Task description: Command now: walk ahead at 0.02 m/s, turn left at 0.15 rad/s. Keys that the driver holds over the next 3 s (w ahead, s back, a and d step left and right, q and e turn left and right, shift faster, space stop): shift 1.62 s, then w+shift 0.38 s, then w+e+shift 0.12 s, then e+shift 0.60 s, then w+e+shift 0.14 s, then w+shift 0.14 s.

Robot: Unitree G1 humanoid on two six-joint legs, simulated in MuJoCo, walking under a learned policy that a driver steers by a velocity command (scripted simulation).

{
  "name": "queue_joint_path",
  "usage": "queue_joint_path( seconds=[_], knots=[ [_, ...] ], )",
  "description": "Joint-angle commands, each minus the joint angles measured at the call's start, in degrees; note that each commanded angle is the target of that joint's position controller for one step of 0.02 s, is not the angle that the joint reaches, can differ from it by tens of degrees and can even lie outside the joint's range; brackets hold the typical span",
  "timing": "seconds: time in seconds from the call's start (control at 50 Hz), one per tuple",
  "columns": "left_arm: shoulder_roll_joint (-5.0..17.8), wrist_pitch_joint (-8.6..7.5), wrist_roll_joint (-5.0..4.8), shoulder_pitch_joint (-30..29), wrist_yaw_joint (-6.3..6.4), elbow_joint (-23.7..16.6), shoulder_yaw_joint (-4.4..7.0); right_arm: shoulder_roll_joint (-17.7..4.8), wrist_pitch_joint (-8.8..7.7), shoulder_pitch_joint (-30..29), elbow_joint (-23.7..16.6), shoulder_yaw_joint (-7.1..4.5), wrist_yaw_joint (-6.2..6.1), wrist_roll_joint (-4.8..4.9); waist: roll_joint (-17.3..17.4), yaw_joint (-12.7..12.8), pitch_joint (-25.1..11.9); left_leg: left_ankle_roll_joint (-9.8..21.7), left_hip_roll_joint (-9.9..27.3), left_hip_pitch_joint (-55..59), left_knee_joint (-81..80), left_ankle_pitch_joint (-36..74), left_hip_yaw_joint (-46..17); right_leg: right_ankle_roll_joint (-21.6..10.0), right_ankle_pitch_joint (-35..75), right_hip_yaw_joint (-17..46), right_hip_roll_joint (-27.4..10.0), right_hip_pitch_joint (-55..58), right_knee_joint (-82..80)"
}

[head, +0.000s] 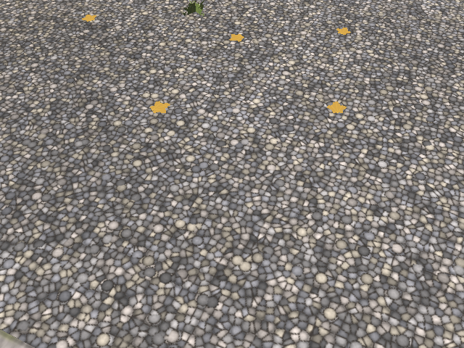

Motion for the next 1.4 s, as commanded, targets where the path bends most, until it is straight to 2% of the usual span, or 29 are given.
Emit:
queue_joint_path(
  seconds=[0.02, 0.04, 0.06, 0.08, 0.1, 0.12, 0.14, 0.18, 0.2, 0.22, 0.24, 0.26, 0.28, 0.3, 0.32, 0.38, 0.6, 0.8, 1.06, 1.4],
  knots=[
    [5.2, -1.92, 0.72, 5.4, 0.8, -1.9, 1.05, -5.4, -0.53, 1.4, -1.9, -1.17, -0.98, 0.99, 1.2, 1.4, -1.5, 0.7, 11.5, -2.6, -6.7, -18.9, -15.3, -3.1, 3.4, 4.0, -3.1, 9.5, -17.8],
    [9.5, -2.46, 1.56, 3.4, 0.89, -3.3, 1.68, -3.2, -0.89, 1.2, -2.6, -0.55, -1.04, 1.99, -7.5, 0.8, -1.7, -2.5, 5.4, -5.9, 0.5, -20.4, -8.1, -7.1, -3.4, 18.3, -14.0, 8.0, -23.3],
    [8.7, -2.93, 1.47, -0.2, 0.55, -3.5, 1.37, -5.3, -1.31, -2.1, -2.8, -1.16, -0.91, 1.1, -9.9, 1.1, 2.6, -3.1, 0.9, -3.2, 8.3, -19.3, -1.8, -9.9, -1.1, 23.5, -19.9, -2.0, -27.1],
    [6.7, -3.5, 1.27, -3.0, 0.51, -3.6, 0.75, -5.1, -1.55, -1.8, -2.4, -1.23, -0.37, 0.13, -8.5, -0.5, 3.0, -3.3, 2.9, 2.1, 13.5, -17.7, -1.8, -10.0, 4.3, 20.1, -18.7, -5.3, -26.0],
    [5.7, -3.9, 1.01, -4.8, 0.53, -3.4, 0.46, -4.7, -1.55, -0.3, -1.3, -1.17, 0.0, 0.24, -7.6, -1.7, 2.3, -3.5, 2.8, 3.9, 15.4, -16.0, -1.4, -8.7, 9.0, 16.0, -15.7, -5.1, -24.6],
    [6.1, -4.08, 0.85, -5.3, 0.59, -3.3, 0.52, -4.6, -1.5, 0.7, -0.5, -1.15, 0.08, 0.24, -8.2, -2.0, 1.4, -3.6, 3.0, 4.1, 16.0, -15.4, -0.7, -7.3, 14.7, 12.7, -13.3, -2.6, -22.7],
    [6.2, -4.23, 0.64, -4.9, 0.62, -2.9, 0.52, -4.3, -1.47, 1.3, 0.0, -0.97, 0.09, 0.1, -9.2, -1.7, 0.6, -3.7, 3.2, 3.6, 15.5, -16.0, 0.1, -7.1, 23.4, 10.6, -12.0, 0.8, -20.2],
    [6.3, -4.29, 0.33, -1.6, 0.39, -1.5, 0.5, -2.9, -1.53, 0.5, 0.5, -0.19, -0.32, 0.57, -8.8, 0.3, -1.5, -4.2, 4.0, 3.8, 9.2, -17.4, 2.0, -7.3, 37.3, 8.7, -11.3, 8.1, -15.5],
    [6.6, -4.15, 0.18, -0.4, 0.35, -0.7, 0.59, -2.4, -1.59, -0.1, 0.7, 0.17, -0.67, 0.84, -8.6, 0.8, -2.2, -4.3, 4.3, 5.2, 4.3, -15.0, 2.6, -6.9, 40.3, 8.3, -11.0, 10.3, -13.6],
    [7.0, -3.93, 0.06, 0.2, 0.38, -0.2, 0.78, -2.2, -1.77, -0.3, 1.1, 0.49, -1.0, 0.99, -8.1, 0.8, -2.7, -4.3, 5.1, 8.4, -1.7, -8.1, 2.2, -5.7, 40.7, 8.0, -10.4, 10.7, -12.3],
    [6.9, -3.9, 0.05, 0.8, 0.38, 0.1, 0.81, -3.4, -2.0, -0.9, 1.3, 0.44, -1.35, 0.82, -7.5, 1.3, -3.3, -4.1, 6.8, 11.9, -4.8, -1.9, -0.3, -4.0, 38.1, 8.3, -9.8, 9.7, -11.9],
    [6.4, -4.06, 0.17, 1.5, 0.18, -0.2, 0.72, -5.7, -2.28, -0.6, 1.7, 0.14, -1.72, 0.43, -5.3, 2.2, -4.7, -3.9, 10.2, 16.0, -3.6, 6.2, -3.6, -2.4, 32.8, 8.1, -8.8, 7.6, -11.8],
    [5.7, -4.2, -0.37, 4.5, -0.22, 0.2, 0.71, -7.9, -2.29, -1.2, 2.8, -0.42, -1.88, 0.87, -0.5, 4.7, -4.1, -2.4, 11.5, 16.2, 0.5, 11.4, -4.6, -1.2, 26.3, 6.5, -5.9, 6.0, -14.4],
    [5.9, -3.95, -0.17, 2.5, -0.09, 1.3, 0.63, -5.6, -2.31, -0.4, 3.6, -0.07, -1.66, 1.49, -0.6, 2.3, -3.3, -2.1, 11.1, 13.6, -0.1, 8.0, -4.4, -0.8, 20.3, 5.2, -5.0, 7.4, -15.1],
    [5.7, -3.59, 0.03, 0.4, 0.04, 1.3, 0.71, -4.7, -2.35, -0.4, 4.3, 0.32, -1.67, 1.35, -0.3, 1.7, -1.3, -2.3, 10.8, 11.6, -1.4, 5.0, -4.6, -0.6, 17.5, 5.0, -4.8, 7.4, -15.0],
    [5.4, -3.02, 0.27, -0.7, -0.13, 2.2, 0.74, -5.2, -2.3, -0.6, 6.5, 0.46, -2.23, 0.98, 1.2, 1.8, 0.3, -2.5, 10.6, 10.2, -3.5, 2.1, -5.2, -1.0, 16.3, 5.1, -5.2, 7.4, -15.3],
    [4.7, -3.18, 0.25, -0.4, -0.04, 9.3, 0.42, -5.1, -2.67, -0.5, 13.6, 0.97, -2.47, 0.99, -0.6, 1.8, 1.7, -2.1, 11.1, 9.3, -6.8, -4.4, -5.9, -0.8, 10.8, 5.4, -5.2, 7.4, -17.9],
    [3.6, -3.28, 0.24, 1.7, 0.23, 14.5, -0.36, -3.7, -2.67, 1.1, 18.4, 1.7, -2.61, 1.01, -0.8, 1.7, 2.4, -2.1, 10.8, 8.7, -7.5, -6.4, -5.5, -0.8, 8.8, 5.6, -5.3, 6.5, -18.5],
    [1.6, -3.53, 0.2, 4.1, 0.58, 18.5, -1.25, -1.6, -2.78, 3.7, 21.7, 2.61, -2.86, 1.04, -0.9, 1.6, 2.9, -2.3, 10.6, 8.5, -6.7, -4.8, -4.7, -0.9, 9.8, 5.5, -5.3, 6.0, -18.3],
    [-0.3, -3.74, 0.16, 5.9, 0.96, 20.7, -1.67, 0.4, -2.85, 6.1, 23.4, 3.12, -3.25, 1.04, -1.0, 1.6, 3.2, -2.7, 10.7, 8.9, -5.5, -2.3, -4.0, -1.1, 12.6, 5.3, -5.3, 6.6, -17.7]
  ],
)
Next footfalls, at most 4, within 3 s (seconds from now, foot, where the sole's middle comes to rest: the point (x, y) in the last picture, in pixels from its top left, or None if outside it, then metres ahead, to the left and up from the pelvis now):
0.02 right None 0.03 -0.12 -0.77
0.26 left None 0.04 0.10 -0.77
1.94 left None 0.10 0.12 -0.77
2.36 right None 0.49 -0.04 -0.77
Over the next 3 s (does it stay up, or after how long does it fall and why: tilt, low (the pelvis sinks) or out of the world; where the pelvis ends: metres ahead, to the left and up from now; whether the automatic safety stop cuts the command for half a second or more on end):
stays up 0.55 0.01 0.00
